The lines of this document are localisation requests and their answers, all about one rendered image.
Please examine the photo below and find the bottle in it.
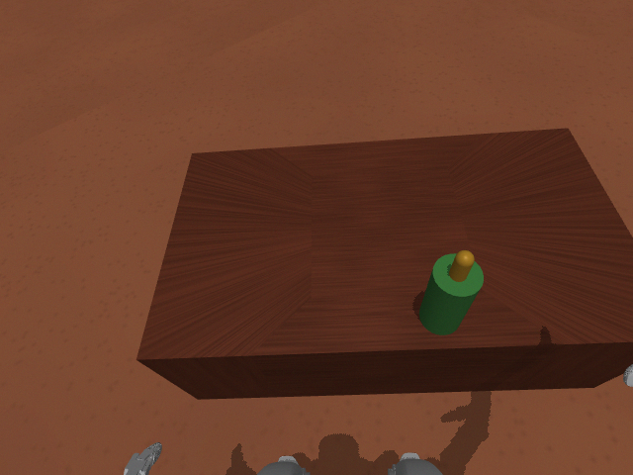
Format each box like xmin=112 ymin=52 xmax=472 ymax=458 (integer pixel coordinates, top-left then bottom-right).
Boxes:
xmin=419 ymin=250 xmax=484 ymax=335

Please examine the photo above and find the left robot hand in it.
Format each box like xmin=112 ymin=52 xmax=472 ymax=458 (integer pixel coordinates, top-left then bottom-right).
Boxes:
xmin=124 ymin=442 xmax=162 ymax=475

